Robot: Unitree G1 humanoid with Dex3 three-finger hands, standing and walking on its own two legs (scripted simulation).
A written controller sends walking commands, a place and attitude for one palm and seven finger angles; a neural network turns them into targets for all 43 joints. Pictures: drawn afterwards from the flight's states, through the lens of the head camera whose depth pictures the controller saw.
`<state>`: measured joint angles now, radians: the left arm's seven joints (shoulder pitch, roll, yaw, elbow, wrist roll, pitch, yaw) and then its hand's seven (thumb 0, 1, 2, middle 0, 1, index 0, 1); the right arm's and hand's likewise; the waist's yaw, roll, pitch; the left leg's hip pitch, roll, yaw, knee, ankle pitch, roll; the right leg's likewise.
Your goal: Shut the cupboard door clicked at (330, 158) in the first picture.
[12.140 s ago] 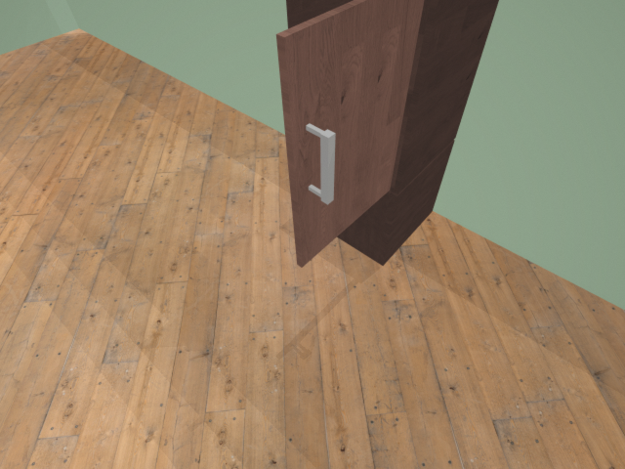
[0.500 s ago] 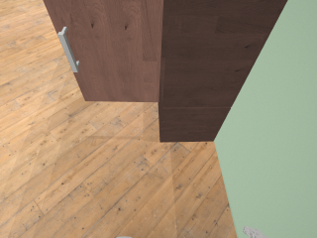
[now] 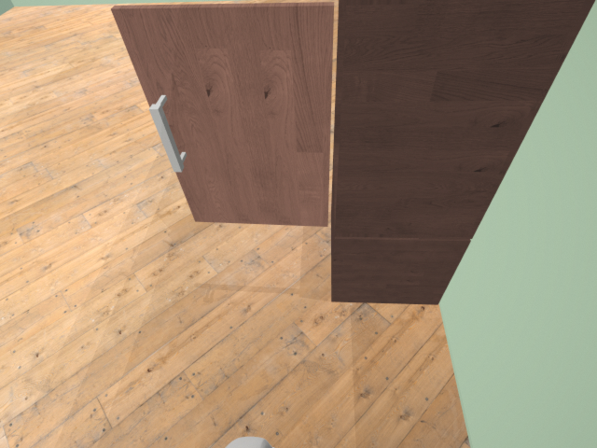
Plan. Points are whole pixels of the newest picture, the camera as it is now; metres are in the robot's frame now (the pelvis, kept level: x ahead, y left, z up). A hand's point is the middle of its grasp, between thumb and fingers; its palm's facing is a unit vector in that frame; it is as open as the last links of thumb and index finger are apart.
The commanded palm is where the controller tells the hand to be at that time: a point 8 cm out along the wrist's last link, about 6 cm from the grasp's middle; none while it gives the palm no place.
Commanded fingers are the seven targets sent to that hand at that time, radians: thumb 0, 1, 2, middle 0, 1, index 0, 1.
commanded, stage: take the last steps up to it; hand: left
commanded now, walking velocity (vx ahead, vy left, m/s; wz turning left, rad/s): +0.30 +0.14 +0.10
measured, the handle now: (170, 135) +0.74 +0.35 -0.01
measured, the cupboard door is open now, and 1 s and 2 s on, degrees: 88 88 88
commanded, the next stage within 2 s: come to a stop and stand still in 0.58 s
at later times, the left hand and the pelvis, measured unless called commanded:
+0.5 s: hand out of the picture +0.14 +0.29 -0.18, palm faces +0.10 -0.98 -0.20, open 7.4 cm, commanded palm none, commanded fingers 0.00 0.90 0.90 -0.20 -0.30 -0.20 -0.30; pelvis +0.16 +0.10 +0.00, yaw +1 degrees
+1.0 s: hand (176, 328) +0.35 +0.27 -0.17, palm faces +0.01 -0.98 -0.19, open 7.3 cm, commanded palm none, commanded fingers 0.00 0.90 0.90 -0.20 -0.30 -0.20 -0.30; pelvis +0.26 +0.10 +0.00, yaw +0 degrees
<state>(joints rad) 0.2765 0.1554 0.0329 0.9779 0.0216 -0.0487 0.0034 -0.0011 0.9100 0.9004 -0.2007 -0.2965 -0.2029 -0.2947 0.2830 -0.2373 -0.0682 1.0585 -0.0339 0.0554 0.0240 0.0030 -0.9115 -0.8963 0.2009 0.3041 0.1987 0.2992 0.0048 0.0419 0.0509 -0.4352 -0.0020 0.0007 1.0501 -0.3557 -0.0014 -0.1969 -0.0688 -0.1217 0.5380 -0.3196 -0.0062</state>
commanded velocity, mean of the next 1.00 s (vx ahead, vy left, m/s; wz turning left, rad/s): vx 0.06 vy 0.05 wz -0.02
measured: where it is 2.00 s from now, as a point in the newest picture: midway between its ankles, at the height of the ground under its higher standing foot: outside the picture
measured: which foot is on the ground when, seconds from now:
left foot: up 0.00-0.32, down 0.34-1.00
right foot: down 0.00-0.32, up 0.34-0.74, down 0.76-1.00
